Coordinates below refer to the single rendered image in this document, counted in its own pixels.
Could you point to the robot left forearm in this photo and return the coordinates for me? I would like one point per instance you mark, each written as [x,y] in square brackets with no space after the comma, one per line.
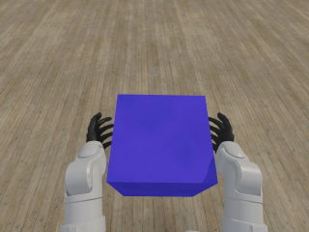
[83,190]

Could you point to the carton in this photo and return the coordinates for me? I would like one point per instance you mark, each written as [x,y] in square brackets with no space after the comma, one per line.
[161,146]

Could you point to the robot right forearm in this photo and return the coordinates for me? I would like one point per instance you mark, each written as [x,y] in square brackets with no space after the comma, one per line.
[243,184]

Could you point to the left robot hand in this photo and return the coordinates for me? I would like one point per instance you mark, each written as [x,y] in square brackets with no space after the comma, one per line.
[94,132]

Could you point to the right robot hand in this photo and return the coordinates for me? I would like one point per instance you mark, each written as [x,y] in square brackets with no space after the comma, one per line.
[224,133]

